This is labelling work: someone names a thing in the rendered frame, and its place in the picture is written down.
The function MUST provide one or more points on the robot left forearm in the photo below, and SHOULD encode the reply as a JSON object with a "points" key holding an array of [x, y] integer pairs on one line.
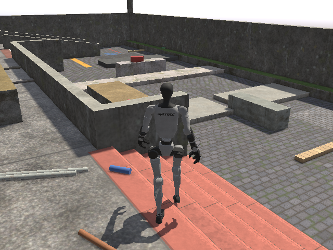
{"points": [[141, 134]]}

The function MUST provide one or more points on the right robot upper arm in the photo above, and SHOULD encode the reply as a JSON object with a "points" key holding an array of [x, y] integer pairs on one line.
{"points": [[185, 119]]}

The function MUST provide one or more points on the right robot thigh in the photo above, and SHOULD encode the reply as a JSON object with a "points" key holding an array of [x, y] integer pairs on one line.
{"points": [[178, 152]]}

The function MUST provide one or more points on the left robot thigh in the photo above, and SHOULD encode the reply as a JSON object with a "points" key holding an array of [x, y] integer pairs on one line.
{"points": [[154, 156]]}

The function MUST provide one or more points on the right robot hand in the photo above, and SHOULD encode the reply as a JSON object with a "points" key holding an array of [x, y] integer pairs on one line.
{"points": [[197, 155]]}

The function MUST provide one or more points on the left robot upper arm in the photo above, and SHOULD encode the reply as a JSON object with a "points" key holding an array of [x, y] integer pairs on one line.
{"points": [[147, 118]]}

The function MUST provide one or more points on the robot right forearm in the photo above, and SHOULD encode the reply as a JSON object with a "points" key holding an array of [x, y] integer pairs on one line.
{"points": [[192, 141]]}

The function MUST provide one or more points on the left robot hand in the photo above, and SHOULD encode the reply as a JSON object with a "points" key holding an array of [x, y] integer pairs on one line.
{"points": [[145, 141]]}

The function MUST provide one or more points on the robot thigh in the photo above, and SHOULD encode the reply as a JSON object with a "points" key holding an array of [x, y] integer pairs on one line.
{"points": [[178, 152], [154, 156]]}

